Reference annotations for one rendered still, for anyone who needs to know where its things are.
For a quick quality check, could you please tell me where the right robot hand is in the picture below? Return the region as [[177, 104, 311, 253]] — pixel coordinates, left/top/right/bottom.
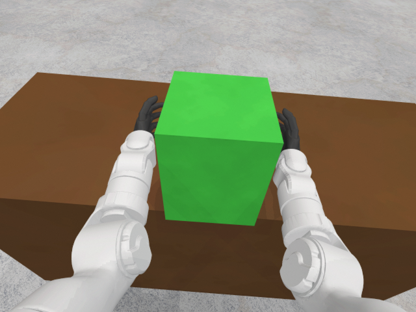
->
[[276, 108, 300, 152]]

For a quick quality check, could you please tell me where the pedestal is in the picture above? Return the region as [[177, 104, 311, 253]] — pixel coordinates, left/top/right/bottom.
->
[[0, 72, 416, 300]]

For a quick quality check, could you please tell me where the left robot hand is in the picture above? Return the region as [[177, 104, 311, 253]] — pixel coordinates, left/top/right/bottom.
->
[[134, 96, 164, 138]]

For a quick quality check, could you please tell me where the robot right upper arm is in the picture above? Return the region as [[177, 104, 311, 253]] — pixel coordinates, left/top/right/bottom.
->
[[279, 237, 407, 312]]

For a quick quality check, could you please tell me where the carton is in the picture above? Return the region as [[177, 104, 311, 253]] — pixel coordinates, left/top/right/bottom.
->
[[154, 71, 284, 226]]

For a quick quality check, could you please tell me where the left robot forearm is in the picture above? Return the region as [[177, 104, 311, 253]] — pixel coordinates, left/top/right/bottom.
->
[[71, 130, 156, 267]]

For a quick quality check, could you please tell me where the right robot forearm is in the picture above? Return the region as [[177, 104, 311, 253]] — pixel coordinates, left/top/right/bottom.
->
[[273, 149, 350, 252]]

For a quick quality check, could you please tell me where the robot left upper arm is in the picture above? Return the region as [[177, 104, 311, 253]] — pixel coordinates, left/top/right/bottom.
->
[[7, 219, 151, 312]]

